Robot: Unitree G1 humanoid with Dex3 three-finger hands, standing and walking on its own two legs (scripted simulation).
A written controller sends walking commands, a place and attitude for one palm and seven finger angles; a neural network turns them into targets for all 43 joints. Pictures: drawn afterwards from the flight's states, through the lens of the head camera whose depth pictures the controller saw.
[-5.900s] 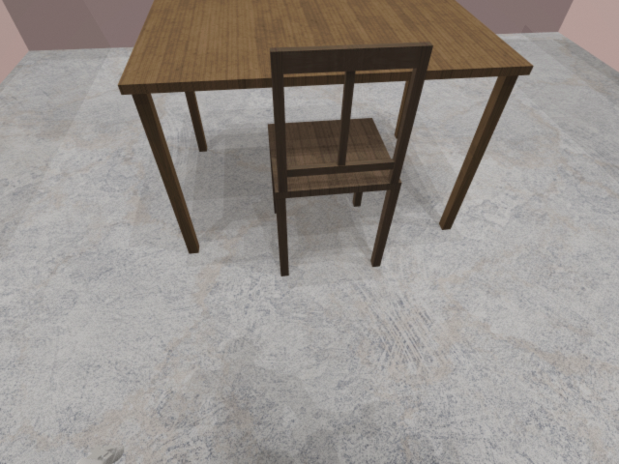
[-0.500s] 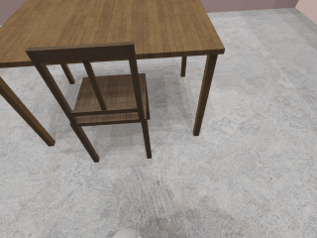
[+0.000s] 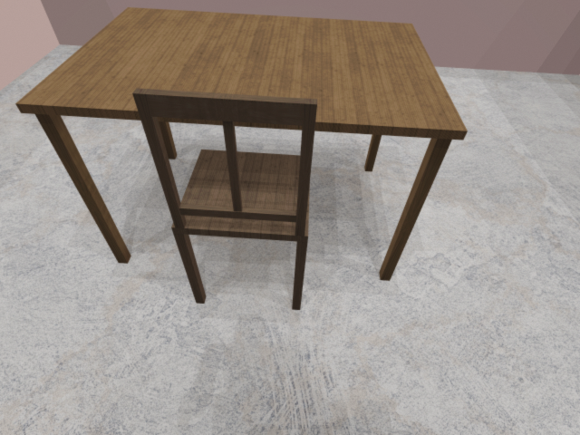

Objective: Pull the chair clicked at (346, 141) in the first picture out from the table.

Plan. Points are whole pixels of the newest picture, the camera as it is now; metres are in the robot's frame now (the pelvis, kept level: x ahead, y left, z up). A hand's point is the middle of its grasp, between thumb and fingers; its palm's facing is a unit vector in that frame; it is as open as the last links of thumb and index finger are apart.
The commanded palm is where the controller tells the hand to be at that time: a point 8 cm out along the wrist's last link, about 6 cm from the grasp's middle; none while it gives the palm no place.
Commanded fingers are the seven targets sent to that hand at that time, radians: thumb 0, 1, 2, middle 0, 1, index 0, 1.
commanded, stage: take the last steps up to it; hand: left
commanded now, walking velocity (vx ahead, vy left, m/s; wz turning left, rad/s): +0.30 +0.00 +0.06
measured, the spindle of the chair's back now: (233, 169) +0.73 +0.18 -0.09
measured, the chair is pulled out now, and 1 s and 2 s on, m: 0.00 0.00 0.00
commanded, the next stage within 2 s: come to a stop and stand still in 0.66 s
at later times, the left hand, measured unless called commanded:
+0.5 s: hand out of the picture +0.05 +0.13 -0.16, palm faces +0.14 -0.98 -0.17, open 7.3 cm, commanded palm none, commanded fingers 0.00 0.90 0.90 -0.20 -0.30 -0.20 -0.30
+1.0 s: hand (180, 340) +0.32 +0.22 -0.18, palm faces +0.09 -0.98 -0.20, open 7.4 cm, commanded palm none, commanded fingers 0.00 0.90 0.90 -0.20 -0.30 -0.20 -0.30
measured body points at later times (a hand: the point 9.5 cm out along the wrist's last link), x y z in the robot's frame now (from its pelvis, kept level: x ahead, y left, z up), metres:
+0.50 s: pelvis +0.13 -0.02 +0.00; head +0.14 -0.03 +0.45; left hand +0.05 +0.18 -0.15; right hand +0.16 -0.25 -0.16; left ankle +0.20 +0.13 -0.69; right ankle +0.05 -0.12 -0.74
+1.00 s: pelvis +0.26 +0.04 +0.00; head +0.27 +0.06 +0.45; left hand +0.31 +0.28 -0.16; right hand +0.33 -0.19 -0.14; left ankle +0.25 +0.12 -0.74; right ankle +0.30 -0.09 -0.70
